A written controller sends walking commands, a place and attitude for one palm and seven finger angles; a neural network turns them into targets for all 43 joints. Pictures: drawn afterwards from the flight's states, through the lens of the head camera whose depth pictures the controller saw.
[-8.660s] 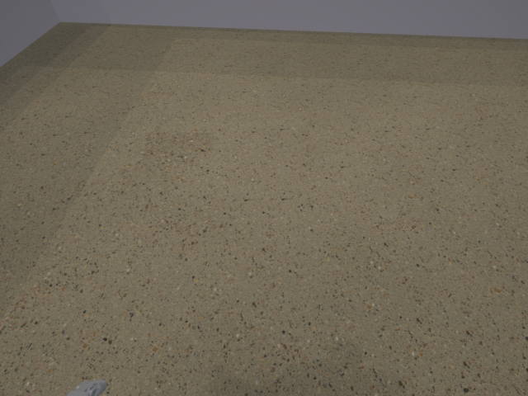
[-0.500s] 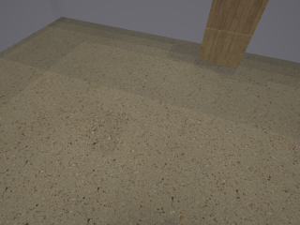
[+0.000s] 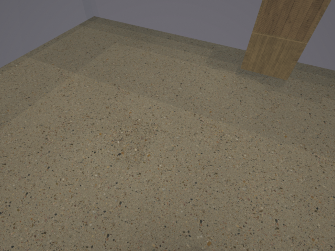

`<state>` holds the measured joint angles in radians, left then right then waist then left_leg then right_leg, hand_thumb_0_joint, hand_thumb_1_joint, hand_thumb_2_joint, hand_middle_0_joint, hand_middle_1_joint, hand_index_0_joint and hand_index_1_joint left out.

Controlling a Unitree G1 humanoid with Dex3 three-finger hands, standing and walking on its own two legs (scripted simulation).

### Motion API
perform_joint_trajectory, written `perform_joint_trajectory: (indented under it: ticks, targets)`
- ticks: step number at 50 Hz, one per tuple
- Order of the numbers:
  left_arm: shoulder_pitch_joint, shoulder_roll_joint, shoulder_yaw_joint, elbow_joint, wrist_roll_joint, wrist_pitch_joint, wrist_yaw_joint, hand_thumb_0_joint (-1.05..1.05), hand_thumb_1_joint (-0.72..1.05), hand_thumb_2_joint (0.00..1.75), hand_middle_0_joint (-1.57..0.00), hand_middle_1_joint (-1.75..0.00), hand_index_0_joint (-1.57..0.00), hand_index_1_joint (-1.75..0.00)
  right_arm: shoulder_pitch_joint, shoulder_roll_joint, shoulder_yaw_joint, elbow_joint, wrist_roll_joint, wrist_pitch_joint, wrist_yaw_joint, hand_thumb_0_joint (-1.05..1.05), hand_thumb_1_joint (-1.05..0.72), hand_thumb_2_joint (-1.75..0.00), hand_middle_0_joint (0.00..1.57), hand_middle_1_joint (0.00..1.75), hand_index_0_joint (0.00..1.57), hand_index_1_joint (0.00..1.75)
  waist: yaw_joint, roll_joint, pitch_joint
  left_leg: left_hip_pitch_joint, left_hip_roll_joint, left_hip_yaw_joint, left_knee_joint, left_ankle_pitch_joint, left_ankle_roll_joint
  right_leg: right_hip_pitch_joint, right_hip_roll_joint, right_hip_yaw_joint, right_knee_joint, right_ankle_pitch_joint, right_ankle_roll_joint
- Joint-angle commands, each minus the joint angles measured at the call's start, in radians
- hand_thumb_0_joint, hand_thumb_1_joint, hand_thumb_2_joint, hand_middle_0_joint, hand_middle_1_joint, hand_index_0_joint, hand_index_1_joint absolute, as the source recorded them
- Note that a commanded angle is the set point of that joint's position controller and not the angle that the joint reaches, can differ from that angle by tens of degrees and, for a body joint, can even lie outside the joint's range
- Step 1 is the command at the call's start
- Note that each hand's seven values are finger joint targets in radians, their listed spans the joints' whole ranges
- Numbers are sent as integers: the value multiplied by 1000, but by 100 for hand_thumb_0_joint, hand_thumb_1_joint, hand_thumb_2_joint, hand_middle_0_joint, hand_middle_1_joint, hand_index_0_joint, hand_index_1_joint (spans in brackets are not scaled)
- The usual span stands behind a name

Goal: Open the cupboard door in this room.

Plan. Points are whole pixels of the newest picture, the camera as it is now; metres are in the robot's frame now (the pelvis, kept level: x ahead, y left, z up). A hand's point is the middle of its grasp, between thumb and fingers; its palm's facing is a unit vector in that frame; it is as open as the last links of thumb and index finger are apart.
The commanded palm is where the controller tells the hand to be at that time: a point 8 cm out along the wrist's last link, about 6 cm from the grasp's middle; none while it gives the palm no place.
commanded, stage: turn or walk to find it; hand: left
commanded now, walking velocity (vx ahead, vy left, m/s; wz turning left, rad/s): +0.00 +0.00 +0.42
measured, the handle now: out of the picture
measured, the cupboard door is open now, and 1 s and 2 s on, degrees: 0 0 0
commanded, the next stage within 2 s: stand and wait in 0.06 s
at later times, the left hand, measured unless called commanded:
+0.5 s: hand out of the picture -0.05 +0.17 -0.18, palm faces +0.14 -0.97 -0.19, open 7.3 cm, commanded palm none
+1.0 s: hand out of the picture +0.02 +0.21 -0.16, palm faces +0.25 -0.93 -0.26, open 7.4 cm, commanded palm none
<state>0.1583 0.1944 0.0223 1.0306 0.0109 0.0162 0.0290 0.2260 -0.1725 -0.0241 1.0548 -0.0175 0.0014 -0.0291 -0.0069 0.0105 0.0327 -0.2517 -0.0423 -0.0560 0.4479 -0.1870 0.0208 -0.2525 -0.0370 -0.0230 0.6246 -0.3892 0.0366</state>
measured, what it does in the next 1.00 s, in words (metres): steps on the spot: right foot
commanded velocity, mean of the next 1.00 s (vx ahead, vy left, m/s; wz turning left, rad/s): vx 0.00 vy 0.00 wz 0.23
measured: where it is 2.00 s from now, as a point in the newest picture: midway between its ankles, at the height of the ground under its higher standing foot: outside the picture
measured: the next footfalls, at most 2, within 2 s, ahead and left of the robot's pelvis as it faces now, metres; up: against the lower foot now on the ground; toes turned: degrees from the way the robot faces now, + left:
right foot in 0.04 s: +0.03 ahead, -0.14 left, +0.00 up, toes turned -2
right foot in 1.08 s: +0.02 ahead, -0.13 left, +0.00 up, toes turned +14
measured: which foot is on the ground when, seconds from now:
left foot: down 0.00-1.00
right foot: up 0.00-0.02, down 0.04-0.76, up 0.78-1.00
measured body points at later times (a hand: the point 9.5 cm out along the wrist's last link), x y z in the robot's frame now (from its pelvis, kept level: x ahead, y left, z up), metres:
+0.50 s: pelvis -0.02 -0.01 +0.00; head +0.00 +0.00 +0.45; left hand -0.05 +0.22 -0.16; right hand +0.03 -0.24 -0.16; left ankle -0.01 +0.12 -0.74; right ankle -0.01 -0.13 -0.74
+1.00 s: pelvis -0.04 -0.01 +0.00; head -0.01 -0.01 +0.45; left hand +0.00 +0.26 -0.14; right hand +0.06 -0.24 -0.15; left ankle -0.01 +0.12 -0.74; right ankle -0.04 -0.14 -0.70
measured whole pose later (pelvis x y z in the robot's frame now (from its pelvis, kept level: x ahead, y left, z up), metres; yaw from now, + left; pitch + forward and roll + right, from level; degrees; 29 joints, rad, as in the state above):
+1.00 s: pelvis -0.04 -0.01 +0.00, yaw +14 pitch +1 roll -1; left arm 0.12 0.22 0.05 0.95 0.01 0.03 0.02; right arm 0.23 -0.20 -0.04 0.99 -0.03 0.02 -0.02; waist -0.03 0.02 0.05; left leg -0.34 -0.03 -0.10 0.48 -0.15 0.00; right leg -0.36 -0.01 -0.02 0.83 -0.48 0.04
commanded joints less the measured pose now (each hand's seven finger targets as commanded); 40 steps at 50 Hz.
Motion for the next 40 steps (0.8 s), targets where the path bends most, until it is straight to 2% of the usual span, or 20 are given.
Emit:
perform_joint_trajectory:
  ticks: [1,2,3,4,7,10,12,13,14,16,20,27,29,33,35,36,37,38,39,40]
  targets:
    - [112,125,19,2,3,-25,11,0,90,90,-20,-30,-20,-30,43,-119,-34,-35,14,-10,7,0,-90,-90,20,30,20,30,17,-18,-34,-100,119,-115,-14,102,13,196,-123,100,-274,231,-29]
    - [101,166,28,-7,4,-24,13,0,90,90,-20,-30,-20,-30,29,-101,-28,-48,14,-5,15,0,-90,-90,20,30,20,30,13,-73,-8,-146,65,-55,23,-9,-17,171,-217,164,-301,230,-69]
    - [79,200,40,-24,5,-26,10,0,90,90,-20,-30,-20,-30,22,-96,-32,-61,6,8,14,0,-90,-90,20,30,20,30,13,-202,4,-143,36,5,95,-100,-38,101,-285,218,-336,183,-123]
    - [66,197,44,-36,6,-24,9,0,90,90,-20,-30,-20,-30,1,-108,-37,-64,-1,21,12,0,-90,-90,20,30,20,30,27,-289,47,-128,47,14,192,-209,-39,16,-309,251,-391,114,-166]
    - [48,138,30,-32,8,-23,5,0,90,90,-20,-30,-20,-30,21,-90,-37,-43,1,24,13,0,-90,-90,20,30,20,30,2,-164,67,-90,72,36,298,-221,-34,-36,-267,173,-347,255,-185]
    - [77,135,27,-13,8,-28,3,0,90,90,-20,-30,-20,-30,38,-67,-26,-20,4,20,10,0,-90,-90,20,30,20,30,4,-157,26,-29,82,73,167,-159,-45,19,-222,96,-278,381,-157]
    - [83,121,22,4,1,-28,3,0,90,90,-20,-30,-20,-30,66,-73,-21,2,5,8,8,0,-90,-90,20,30,20,30,-6,-111,-4,75,100,60,20,17,-40,-3,-183,63,-229,339,-109]
    - [100,104,18,9,-1,-25,2,0,90,90,-20,-30,-20,-30,67,-91,-19,10,4,-1,6,0,-90,-90,20,30,20,30,1,-42,-12,126,142,13,-17,142,-26,-37,-138,31,-201,301,-72]
    - [117,91,14,12,-1,-23,1,0,90,90,-20,-30,-20,-30,56,-117,-19,10,3,-6,3,0,-90,-90,20,30,20,30,12,-10,-23,126,184,-6,-23,183,-13,-25,-103,13,-210,262,-46]
    - [110,84,9,35,-1,-18,3,0,90,90,-20,-30,-20,-30,35,-122,-15,26,7,-15,3,0,-90,-90,20,30,20,30,16,64,-16,60,192,-35,-65,178,1,54,-83,-16,-213,233,-25]
    - [148,90,5,66,-4,-23,3,0,90,90,-20,-30,-20,-30,33,-116,-11,33,11,-16,0,0,-90,-90,20,30,20,30,19,34,-31,72,173,-7,-52,209,-9,99,-101,-18,-225,301,-30]
    - [147,106,28,36,5,-5,3,0,90,90,-20,-30,-20,-30,4,-134,-28,-18,4,12,9,0,-90,-90,20,30,20,30,20,18,49,-87,155,-54,-45,-16,3,35,-114,-32,-222,76,-27]
    - [145,121,38,17,8,-3,2,0,90,90,-20,-30,-20,-30,1,-129,-31,-42,0,18,13,0,-90,-90,20,30,20,30,20,-36,47,-126,125,-34,2,-65,-2,23,-148,-5,-247,14,-43]
    - [103,167,59,-40,14,-1,2,0,90,90,-20,-30,-20,-30,22,-115,-42,-78,-4,26,20,0,-90,-90,20,30,20,30,7,-153,0,-109,85,49,202,-104,-19,-32,-279,57,-307,-41,-117]
    - [65,174,64,-65,16,-1,2,0,90,90,-20,-30,-20,-30,33,-119,-46,-87,-5,25,25,0,-90,-90,20,30,20,30,-6,-137,-12,-66,101,61,203,-103,-25,-71,-293,15,-250,17,-121]
    - [58,171,65,-76,15,3,0,0,90,90,-20,-30,-20,-30,43,-126,-48,-94,-5,21,29,0,-90,-90,20,30,20,30,-12,-64,-16,-48,123,18,135,-54,-15,-92,-254,-37,-182,14,-93]
    - [47,144,63,-83,12,9,-2,0,90,90,-20,-30,-20,-30,53,-157,-52,-103,-8,17,32,0,-90,-90,20,30,20,30,-23,83,-2,-53,173,-128,23,-23,16,-132,-163,-98,-56,-33,-44]
    - [36,110,57,-101,5,12,-4,0,90,90,-20,-30,-20,-30,74,-213,-61,-110,-16,12,28,0,-90,-90,20,30,20,30,-38,262,18,-90,281,-368,-165,-85,77,-162,-36,-148,147,-82,6]
    - [20,103,53,-117,10,15,-1,0,90,90,-20,-30,-20,-30,90,-235,-70,-109,-13,6,18,0,-90,-90,20,30,20,30,-44,299,4,-53,332,-480,-235,-45,139,-210,-14,-72,324,-169,2]
    - [18,102,52,-120,12,12,-3,0,90,90,-20,-30,-20,-30,84,-242,-70,-108,-11,3,10,0,-90,-90,20,30,20,30,-33,243,-25,-9,337,-481,-206,16,174,-251,-27,-8,406,-165,-5]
